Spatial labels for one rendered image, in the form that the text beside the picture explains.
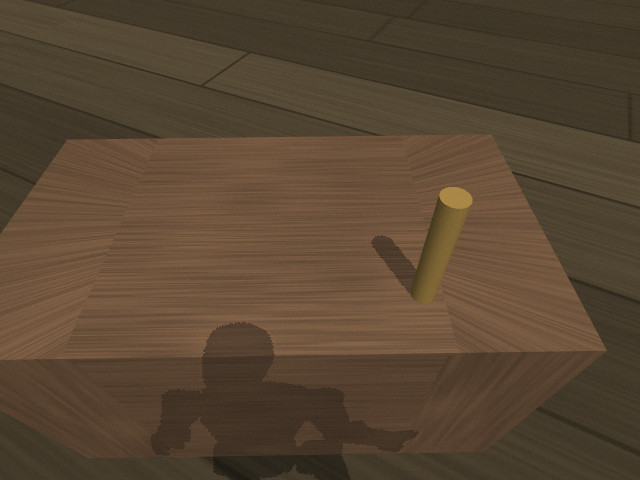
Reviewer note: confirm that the can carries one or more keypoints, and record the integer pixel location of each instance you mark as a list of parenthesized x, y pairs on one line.
[(450, 213)]

